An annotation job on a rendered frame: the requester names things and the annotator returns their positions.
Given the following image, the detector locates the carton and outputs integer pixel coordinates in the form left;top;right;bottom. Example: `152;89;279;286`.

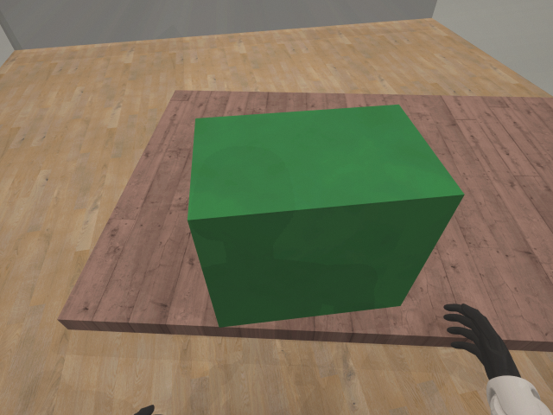
188;105;464;328

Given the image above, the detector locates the right robot hand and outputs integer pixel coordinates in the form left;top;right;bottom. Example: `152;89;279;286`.
443;303;521;380

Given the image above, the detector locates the table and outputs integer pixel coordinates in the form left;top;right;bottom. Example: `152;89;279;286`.
57;90;553;352

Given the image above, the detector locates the right robot forearm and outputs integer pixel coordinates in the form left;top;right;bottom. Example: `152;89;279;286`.
486;375;552;415

